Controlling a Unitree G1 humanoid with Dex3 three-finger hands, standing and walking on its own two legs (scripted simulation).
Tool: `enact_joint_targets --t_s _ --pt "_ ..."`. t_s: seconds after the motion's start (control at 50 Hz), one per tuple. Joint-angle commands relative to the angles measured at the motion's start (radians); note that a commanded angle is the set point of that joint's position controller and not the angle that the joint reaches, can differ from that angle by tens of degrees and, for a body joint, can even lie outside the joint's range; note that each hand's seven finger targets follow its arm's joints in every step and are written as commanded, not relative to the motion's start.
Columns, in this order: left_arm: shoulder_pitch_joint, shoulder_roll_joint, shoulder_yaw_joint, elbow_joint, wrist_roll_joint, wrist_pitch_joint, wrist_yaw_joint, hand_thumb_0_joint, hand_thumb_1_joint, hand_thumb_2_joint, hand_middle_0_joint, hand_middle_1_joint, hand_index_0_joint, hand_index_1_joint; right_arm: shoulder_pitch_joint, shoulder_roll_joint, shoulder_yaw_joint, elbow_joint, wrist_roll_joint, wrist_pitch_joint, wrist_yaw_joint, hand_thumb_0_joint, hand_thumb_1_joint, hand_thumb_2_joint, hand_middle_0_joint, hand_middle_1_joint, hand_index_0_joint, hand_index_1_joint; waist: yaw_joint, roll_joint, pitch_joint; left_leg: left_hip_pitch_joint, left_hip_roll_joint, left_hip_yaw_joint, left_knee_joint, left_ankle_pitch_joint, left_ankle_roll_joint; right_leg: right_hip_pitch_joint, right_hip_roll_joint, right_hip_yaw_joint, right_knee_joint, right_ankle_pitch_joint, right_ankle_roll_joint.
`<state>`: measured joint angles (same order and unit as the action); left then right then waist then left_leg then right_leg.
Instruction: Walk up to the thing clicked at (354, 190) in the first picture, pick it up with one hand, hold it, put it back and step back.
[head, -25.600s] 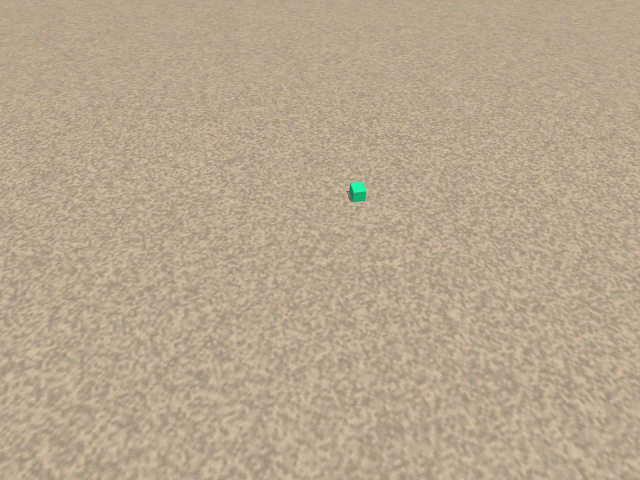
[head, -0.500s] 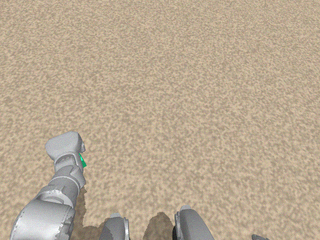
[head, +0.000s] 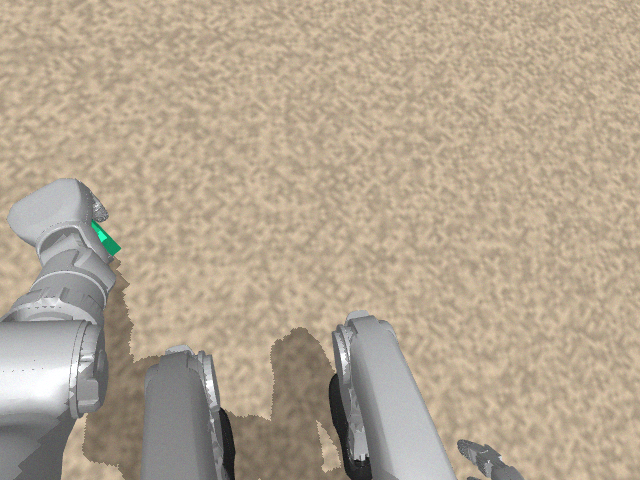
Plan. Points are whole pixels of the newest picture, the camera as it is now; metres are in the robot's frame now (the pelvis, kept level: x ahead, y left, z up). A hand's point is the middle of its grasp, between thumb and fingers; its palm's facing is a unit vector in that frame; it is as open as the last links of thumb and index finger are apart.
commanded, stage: crouch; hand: left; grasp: from above
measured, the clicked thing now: (78, 239) +0.48 +0.26 -0.18
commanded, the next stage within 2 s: lower in 0.98 s
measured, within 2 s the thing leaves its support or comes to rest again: neither
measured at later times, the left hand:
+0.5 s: hand (101, 248) +0.48 +0.25 -0.24, palm faces -0.36 -0.23 -0.90, open 7.6 cm
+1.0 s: hand (107, 250) +0.49 +0.26 -0.29, palm faces -0.37 -0.21 -0.91, open 7.6 cm
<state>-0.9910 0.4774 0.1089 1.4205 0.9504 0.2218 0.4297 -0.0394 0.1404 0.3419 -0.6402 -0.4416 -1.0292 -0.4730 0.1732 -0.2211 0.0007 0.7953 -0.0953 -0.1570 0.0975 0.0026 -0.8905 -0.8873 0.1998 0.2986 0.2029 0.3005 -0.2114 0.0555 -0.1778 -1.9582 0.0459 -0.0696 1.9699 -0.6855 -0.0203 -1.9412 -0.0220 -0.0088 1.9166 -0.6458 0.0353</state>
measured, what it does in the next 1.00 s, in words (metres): lowers itself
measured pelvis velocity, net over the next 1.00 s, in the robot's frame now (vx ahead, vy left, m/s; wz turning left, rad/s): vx -0.02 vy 0.00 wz -0.06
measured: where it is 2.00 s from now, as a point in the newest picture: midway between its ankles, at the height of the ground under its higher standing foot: (289, 464)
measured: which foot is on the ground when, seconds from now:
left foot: down 0.00-1.00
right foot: down 0.00-1.00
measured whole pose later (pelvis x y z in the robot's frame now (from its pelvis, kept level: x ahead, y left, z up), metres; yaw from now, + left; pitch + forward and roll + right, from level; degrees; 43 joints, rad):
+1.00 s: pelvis -0.02 +0.00 -0.14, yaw -3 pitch +35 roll -7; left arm -1.17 0.74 0.18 1.67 1.08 0.08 0.45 -0.05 0.13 0.35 -0.66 -0.40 -1.04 -0.45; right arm 0.19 -0.30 0.10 0.78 -0.17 -0.16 0.19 0.00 -0.90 -0.89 0.20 0.30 0.20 0.30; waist -0.31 0.01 -0.03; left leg -2.33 0.02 -0.15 2.42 -0.70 -0.03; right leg -2.29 0.00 -0.03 2.33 -0.65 0.05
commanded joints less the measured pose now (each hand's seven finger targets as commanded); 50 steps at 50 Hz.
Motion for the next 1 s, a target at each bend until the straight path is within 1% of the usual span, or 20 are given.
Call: enact_joint_targets --t_s 0.0,0.08,0.1,0.18,0.24,0.28,0.3,0.36,0.38,0.46,0.52,0.54,0.58,0.62,0.68,0.7,0.76,0.8,0.82,0.98 --pt "-0.41 0.239 0.0 -0.148 0.036 -0.002 0.053 0.0 0.528 0.479 -0.989 -0.475 -1.006 -0.46 0.208 -0.222 -0.067 -0.016 -0.001 -0.011 0.0 0.0 -0.895 -0.898 0.2 0.299 0.2 0.299 -0.021 0.205 -0.733 0.441 -0.028 0.059 -0.156 0.286 0.021 0.36 0.036 -0.081 -0.142 0.282 -0.071" --pt "-0.433 0.262 0.011 -0.144 0.04 -0.009 0.045 0.0 0.578 0.49 -1.021 -0.474 -1.038 -0.458 0.211 -0.229 -0.066 -0.014 -0.013 -0.008 0.011 0.0 -0.895 -0.898 0.2 0.299 0.2 0.299 -0.041 0.2 -0.73 0.391 -0.029 0.061 -0.098 0.274 0.025 0.34 0.034 -0.079 -0.1 0.279 -0.066" --pt "-0.432 0.278 0.017 -0.134 0.043 -0.011 0.044 0.0 0.566 0.504 -1.023 -0.466 -1.035 -0.456 0.209 -0.232 -0.065 -0.009 -0.015 -0.006 0.011 0.0 -0.896 -0.898 0.2 0.299 0.2 0.299 -0.031 0.2 -0.72 0.389 -0.027 0.061 -0.085 0.274 0.025 0.326 0.036 -0.081 -0.087 0.273 -0.067" --pt "-0.449 0.288 0.013 -0.092 0.045 -0.025 0.036 0.0 0.579 0.509 -1.029 -0.469 -1.041 -0.459 0.203 -0.234 -0.061 -0.006 -0.027 -0.006 0.023 0.0 -0.896 -0.898 0.2 0.299 0.2 0.299 -0.056 0.165 -0.68 0.296 -0.028 0.07 -0.024 0.244 0.036 0.316 0.042 -0.074 -0.061 0.259 -0.059" --pt "-0.471 0.346 0.037 -0.085 0.064 -0.034 0.043 0.0 0.582 0.483 -1.021 -0.458 -1.036 -0.443 0.196 -0.25 -0.056 -0.004 -0.03 -0.009 0.029 0.0 -0.893 -0.897 0.2 0.299 0.2 0.299 -0.039 0.205 -0.665 0.274 -0.031 0.068 -0.009 0.216 0.034 0.246 0.042 -0.081 -0.024 0.216 -0.064" --pt "-0.45 0.301 0.013 -0.002 0.069 -0.039 0.039 0.0 0.56 0.486 -1.014 -0.455 -1.025 -0.444 0.2 -0.249 -0.051 -0.003 -0.035 -0.008 0.035 0.0 -0.894 -0.898 0.2 0.299 0.2 0.299 -0.067 0.18 -0.62 0.239 -0.031 0.066 0.004 0.183 0.033 0.23 0.047 -0.089 -0.014 0.184 -0.064" --pt "-0.482 0.342 0.03 -0.051 0.072 -0.046 0.041 0.0 0.564 0.477 -1.012 -0.45 -1.025 -0.438 0.197 -0.255 -0.049 -0.002 -0.034 -0.011 0.036 0.0 -0.893 -0.897 0.2 0.299 0.2 0.299 -0.057 0.2 -0.627 0.248 -0.033 0.064 0.011 0.19 0.033 0.209 0.042 -0.088 0.0 0.185 -0.066" --pt "-0.496 0.339 0.026 0.003 0.078 -0.051 0.045 0.0 0.586 0.498 -1.023 -0.464 -1.036 -0.452 0.207 -0.265 -0.044 0.002 -0.043 -0.013 0.042 0.0 -0.892 -0.897 0.2 0.299 0.2 0.299 -0.08 0.196 -0.611 0.218 -0.032 0.063 0.04 0.187 0.035 0.189 0.045 -0.092 0.024 0.189 -0.064" --pt "-0.49 0.367 0.031 0.011 0.078 -0.055 0.045 0.0 0.572 0.468 -1.023 -0.436 -1.034 -0.426 0.201 -0.266 -0.041 0.008 -0.043 -0.013 0.044 0.0 -0.894 -0.898 0.2 0.3 0.2 0.3 -0.064 0.198 -0.611 0.21 -0.034 0.063 0.045 0.184 0.034 0.177 0.047 -0.095 0.036 0.178 -0.065" --pt "-0.508 0.373 0.028 0.057 0.092 -0.066 0.042 0.0 0.61 0.502 -1.051 -0.455 -1.06 -0.447 0.212 -0.279 -0.029 0.012 -0.051 -0.016 0.05 0.0 -0.895 -0.898 0.2 0.3 0.2 0.3 -0.081 0.215 -0.592 0.182 -0.036 0.061 0.074 0.171 0.032 0.143 0.048 -0.104 0.072 0.165 -0.068" --pt "-0.536 0.429 0.046 0.055 0.105 -0.084 0.041 0.0 0.624 0.529 -1.044 -0.498 -1.058 -0.484 0.224 -0.292 -0.017 0.009 -0.052 -0.016 0.056 0.0 -0.893 -0.897 0.2 0.299 0.2 0.299 -0.084 0.211 -0.589 0.145 -0.04 0.062 0.099 0.166 0.038 0.143 0.048 -0.105 0.092 0.16 -0.065" --pt "-0.526 0.421 0.04 0.081 0.101 -0.088 0.041 0.0 0.621 0.512 -1.045 -0.483 -1.058 -0.47 0.217 -0.292 -0.017 0.01 -0.056 -0.015 0.056 0.0 -0.892 -0.897 0.2 0.3 0.2 0.3 -0.084 0.198 -0.581 0.118 -0.039 0.065 0.109 0.146 0.04 0.141 0.053 -0.105 0.092 0.141 -0.064" --pt "-0.538 0.429 0.038 0.088 0.114 -0.098 0.037 0.0 0.607 0.478 -1.034 -0.455 -1.048 -0.442 0.226 -0.302 -0.007 0.011 -0.058 -0.015 0.058 0.0 -0.892 -0.896 0.2 0.3 0.2 0.3 -0.104 0.201 -0.56 0.121 -0.04 0.058 0.122 0.137 0.04 0.109 0.051 -0.112 0.105 0.133 -0.064" --pt "-0.541 0.439 0.033 0.09 0.116 -0.113 0.038 0.0 0.583 0.464 -1.02 -0.448 -1.033 -0.435 0.228 -0.297 0.001 0.009 -0.063 -0.013 0.062 0.0 -0.893 -0.897 0.2 0.3 0.2 0.3 -0.104 0.2 -0.566 0.101 -0.041 0.059 0.141 0.14 0.041 0.132 0.057 -0.115 0.113 0.14 -0.063" --pt "-0.536 0.487 0.056 0.088 0.132 -0.122 0.048 0.0 0.601 0.486 -1.034 -0.455 -1.044 -0.445 0.226 -0.315 0.007 0.006 -0.06 -0.013 0.065 0.0 -0.893 -0.897 0.2 0.3 0.2 0.3 -0.084 0.249 -0.578 0.124 -0.042 0.049 0.139 0.148 0.034 0.083 0.054 -0.129 0.151 0.143 -0.068" --pt "-0.528 0.453 0.042 0.11 0.133 -0.122 0.048 0.0 0.602 0.507 -1.034 -0.476 -1.044 -0.466 0.235 -0.31 0.011 0.002 -0.066 -0.011 0.069 0.0 -0.895 -0.897 0.2 0.3 0.2 0.3 -0.104 0.252 -0.559 0.131 -0.04 0.048 0.145 0.154 0.033 0.084 0.055 -0.132 0.153 0.15 -0.069" --pt "-0.556 0.474 0.045 0.106 0.134 -0.135 0.057 0.0 0.593 0.478 -1.024 -0.462 -1.036 -0.45 0.235 -0.318 0.017 -0.004 -0.068 -0.01 0.073 0.0 -0.895 -0.898 0.2 0.3 0.2 0.3 -0.115 0.248 -0.54 0.097 -0.04 0.043 0.163 0.138 0.037 0.06 0.059 -0.138 0.164 0.143 -0.067" --pt "-0.545 0.486 0.051 0.107 0.144 -0.137 0.061 0.0 0.573 0.508 -1.033 -0.435 -1.031 -0.437 0.24 -0.326 0.021 -0.001 -0.068 -0.009 0.077 0.0 -0.895 -0.898 0.2 0.3 0.2 0.3 -0.104 0.251 -0.552 0.093 -0.04 0.041 0.167 0.14 0.035 0.062 0.058 -0.143 0.175 0.146 -0.067" --pt "-0.543 0.489 0.047 0.112 0.143 -0.14 0.059 0.0 0.592 0.479 -1.034 -0.447 -1.041 -0.441 0.238 -0.324 0.024 -0.001 -0.07 -0.009 0.079 0.0 -0.898 -0.899 0.2 0.3 0.2 0.3 -0.109 0.256 -0.539 0.086 -0.04 0.044 0.177 0.143 0.037 0.055 0.06 -0.142 0.178 0.148 -0.065" --pt "-0.523 0.49 0.047 0.111 0.138 -0.144 0.067 0.0 0.6 0.569 -1.063 -0.48 -1.055 -0.488 0.253 -0.329 0.03 -0.004 -0.074 -0.005 0.095 0.0 -0.904 -0.902 0.2 0.3 0.2 0.3 -0.116 0.246 -0.542 0.077 -0.036 0.042 0.209 0.18 0.038 0.082 0.065 -0.148 0.192 0.192 -0.062"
